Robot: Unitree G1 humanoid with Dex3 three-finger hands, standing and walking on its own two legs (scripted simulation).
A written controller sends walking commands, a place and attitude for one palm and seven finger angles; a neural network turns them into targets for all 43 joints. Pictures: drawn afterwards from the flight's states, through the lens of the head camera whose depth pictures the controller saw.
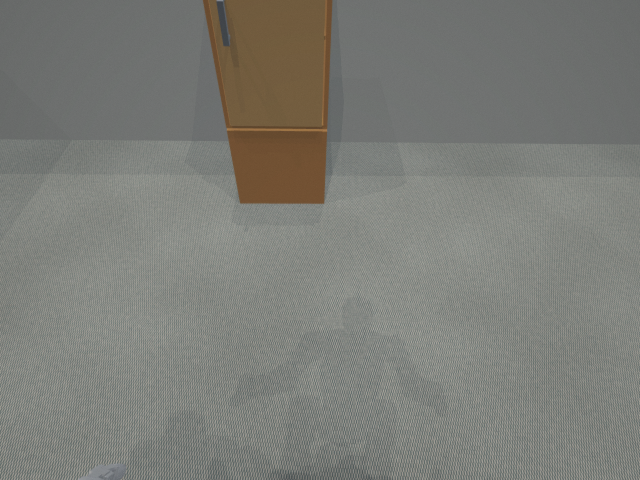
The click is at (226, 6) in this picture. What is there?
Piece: cupboard door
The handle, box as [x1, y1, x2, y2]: [216, 0, 229, 45]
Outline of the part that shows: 217,0 216,2 223,45 229,45 229,35 227,31 223,4 224,0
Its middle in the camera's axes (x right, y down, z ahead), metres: -0.29 -0.65 +1.16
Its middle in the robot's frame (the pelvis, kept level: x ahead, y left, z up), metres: +1.30 +0.36 +0.03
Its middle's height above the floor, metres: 0.80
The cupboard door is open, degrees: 0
